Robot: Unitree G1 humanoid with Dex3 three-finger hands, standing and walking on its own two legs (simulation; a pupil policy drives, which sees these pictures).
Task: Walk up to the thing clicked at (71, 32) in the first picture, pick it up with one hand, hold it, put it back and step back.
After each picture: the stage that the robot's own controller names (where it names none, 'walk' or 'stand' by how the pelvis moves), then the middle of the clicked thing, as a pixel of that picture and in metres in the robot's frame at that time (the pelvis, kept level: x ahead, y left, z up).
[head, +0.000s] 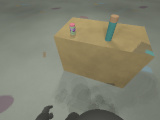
stand; (72, 28) +0.92 +0.29 +0.02
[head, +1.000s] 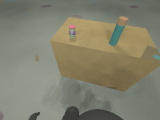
walk; (72, 31) +0.79 +0.23 +0.05
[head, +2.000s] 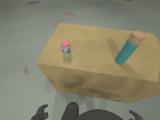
stand; (66, 48) +0.49 +0.24 +0.05
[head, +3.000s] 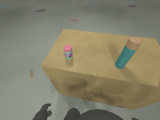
stand; (68, 52) +0.50 +0.23 +0.03
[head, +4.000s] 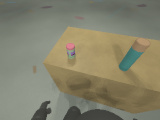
stand; (70, 51) +0.50 +0.21 +0.04
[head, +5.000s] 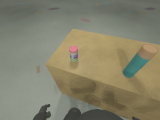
stand; (73, 54) +0.48 +0.19 +0.04
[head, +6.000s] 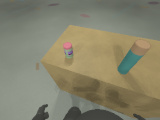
stand; (68, 50) +0.49 +0.23 +0.04
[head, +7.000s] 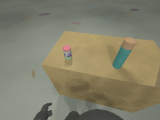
stand; (67, 52) +0.52 +0.24 +0.02
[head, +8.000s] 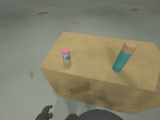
stand; (66, 55) +0.50 +0.24 +0.02
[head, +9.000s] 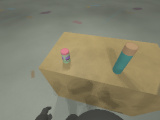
stand; (65, 56) +0.48 +0.24 +0.02
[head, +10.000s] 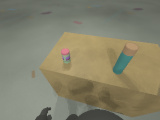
stand; (66, 56) +0.48 +0.24 +0.02
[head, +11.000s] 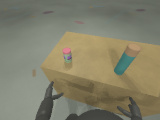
rise first; (67, 55) +0.49 +0.24 +0.02
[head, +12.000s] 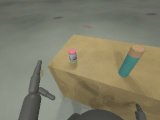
go down; (72, 56) +0.50 +0.23 +0.02
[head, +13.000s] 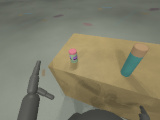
go down; (73, 55) +0.49 +0.22 +0.02
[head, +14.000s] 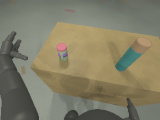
go down; (62, 52) +0.47 +0.21 +0.05
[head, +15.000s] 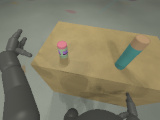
approach; (62, 50) +0.49 +0.21 +0.06
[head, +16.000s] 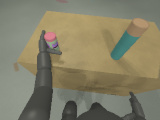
close in; (52, 42) +0.50 +0.24 +0.09
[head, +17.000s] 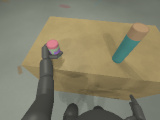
lift; (54, 49) +0.46 +0.23 +0.09
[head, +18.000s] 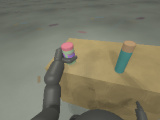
lift; (69, 53) +0.34 +0.16 +0.23
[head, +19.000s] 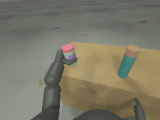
hold; (69, 55) +0.33 +0.16 +0.23
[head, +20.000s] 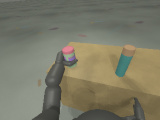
hold; (69, 57) +0.34 +0.16 +0.22
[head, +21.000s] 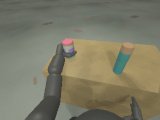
crouch; (69, 49) +0.41 +0.16 +0.21
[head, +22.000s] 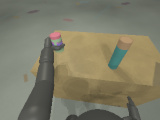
lower; (57, 42) +0.49 +0.22 +0.17
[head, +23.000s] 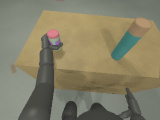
lower; (55, 40) +0.51 +0.21 +0.09
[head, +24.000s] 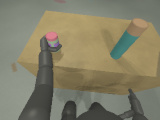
lower; (53, 42) +0.50 +0.22 +0.09
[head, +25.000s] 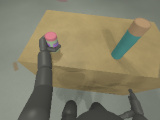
lower; (52, 42) +0.50 +0.23 +0.09
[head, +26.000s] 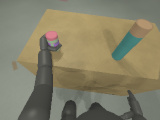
lower; (53, 41) +0.50 +0.23 +0.09
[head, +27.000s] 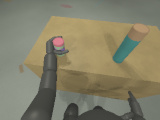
open; (59, 47) +0.48 +0.21 +0.08
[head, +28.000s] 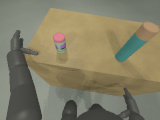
sink last; (60, 43) +0.48 +0.20 +0.08
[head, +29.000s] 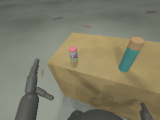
sink last; (73, 54) +0.50 +0.22 +0.06
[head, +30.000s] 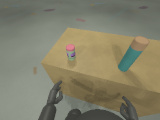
stand; (71, 52) +0.49 +0.21 +0.06
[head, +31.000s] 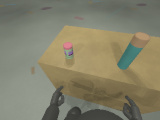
stand; (68, 50) +0.48 +0.21 +0.08
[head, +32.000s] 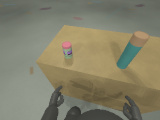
stand; (67, 50) +0.48 +0.22 +0.08
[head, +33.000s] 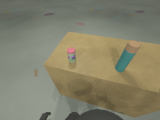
stand; (71, 55) +0.50 +0.21 +0.02
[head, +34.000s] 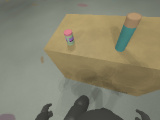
walk; (69, 37) +0.60 +0.26 +0.04
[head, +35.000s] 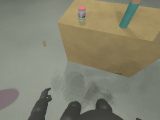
walk; (82, 14) +0.89 +0.17 +0.05
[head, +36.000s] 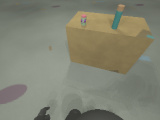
stand; (83, 20) +1.13 +0.20 +0.04
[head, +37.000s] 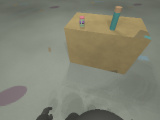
stand; (82, 21) +1.12 +0.21 +0.02
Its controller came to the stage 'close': yes
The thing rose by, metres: 0.23
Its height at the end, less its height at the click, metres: +0.00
